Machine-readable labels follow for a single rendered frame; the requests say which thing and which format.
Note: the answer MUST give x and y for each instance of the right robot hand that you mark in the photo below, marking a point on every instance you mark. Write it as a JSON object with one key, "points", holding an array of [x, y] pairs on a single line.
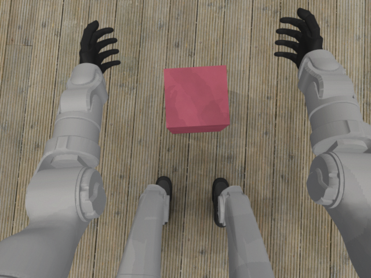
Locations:
{"points": [[309, 38]]}

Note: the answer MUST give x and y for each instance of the right robot forearm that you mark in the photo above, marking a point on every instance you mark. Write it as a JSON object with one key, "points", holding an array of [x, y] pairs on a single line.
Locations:
{"points": [[332, 106]]}

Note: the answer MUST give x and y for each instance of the left robot upper arm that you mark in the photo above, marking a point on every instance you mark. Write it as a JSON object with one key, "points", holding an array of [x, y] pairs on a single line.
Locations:
{"points": [[60, 203]]}

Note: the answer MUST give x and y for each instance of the right robot upper arm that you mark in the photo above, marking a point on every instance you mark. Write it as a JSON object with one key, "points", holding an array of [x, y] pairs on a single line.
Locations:
{"points": [[341, 182]]}

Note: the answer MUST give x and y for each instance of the carton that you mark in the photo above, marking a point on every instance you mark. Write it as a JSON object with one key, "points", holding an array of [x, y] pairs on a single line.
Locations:
{"points": [[196, 99]]}

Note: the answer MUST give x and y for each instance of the left robot forearm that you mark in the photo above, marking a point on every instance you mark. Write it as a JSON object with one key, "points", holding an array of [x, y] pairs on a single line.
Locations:
{"points": [[77, 126]]}

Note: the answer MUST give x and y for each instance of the left robot hand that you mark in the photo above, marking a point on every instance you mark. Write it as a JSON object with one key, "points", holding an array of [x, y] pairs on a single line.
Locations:
{"points": [[90, 48]]}

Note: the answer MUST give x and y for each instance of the robot right foot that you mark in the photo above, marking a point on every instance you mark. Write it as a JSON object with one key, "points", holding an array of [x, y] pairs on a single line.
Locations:
{"points": [[218, 186]]}

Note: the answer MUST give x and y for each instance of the robot left thigh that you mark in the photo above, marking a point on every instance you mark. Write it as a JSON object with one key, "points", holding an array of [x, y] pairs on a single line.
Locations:
{"points": [[142, 254]]}

